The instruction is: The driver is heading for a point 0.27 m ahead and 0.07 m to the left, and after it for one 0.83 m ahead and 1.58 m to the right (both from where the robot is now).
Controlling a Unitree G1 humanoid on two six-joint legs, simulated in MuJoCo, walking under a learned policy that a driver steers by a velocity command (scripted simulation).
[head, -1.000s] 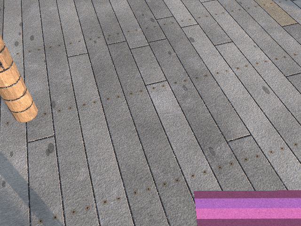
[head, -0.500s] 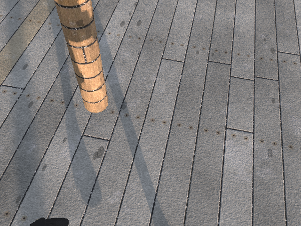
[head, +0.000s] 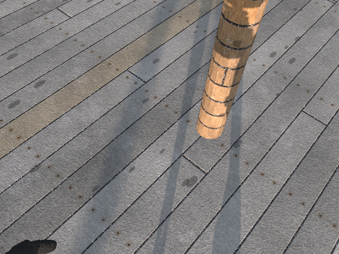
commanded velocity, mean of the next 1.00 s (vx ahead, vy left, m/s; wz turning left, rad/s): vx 0.23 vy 0.00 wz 0.02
